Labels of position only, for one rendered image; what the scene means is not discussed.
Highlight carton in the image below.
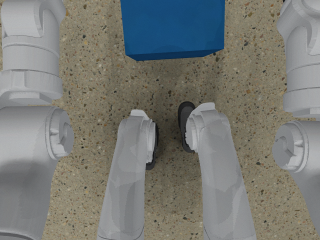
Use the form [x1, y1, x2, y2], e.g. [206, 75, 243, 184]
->
[120, 0, 225, 61]

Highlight robot left forearm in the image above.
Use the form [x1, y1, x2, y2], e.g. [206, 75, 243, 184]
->
[0, 0, 66, 109]

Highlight left robot thigh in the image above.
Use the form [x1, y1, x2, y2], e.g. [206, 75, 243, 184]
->
[96, 115, 156, 240]

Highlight robot left upper arm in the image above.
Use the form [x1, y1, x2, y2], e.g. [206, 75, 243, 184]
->
[0, 105, 74, 240]

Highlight robot right upper arm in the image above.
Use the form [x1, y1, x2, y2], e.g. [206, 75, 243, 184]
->
[272, 120, 320, 237]

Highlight robot left shin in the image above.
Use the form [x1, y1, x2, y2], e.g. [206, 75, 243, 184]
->
[117, 109, 153, 163]

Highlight robot right forearm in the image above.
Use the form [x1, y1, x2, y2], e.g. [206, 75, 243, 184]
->
[276, 0, 320, 121]

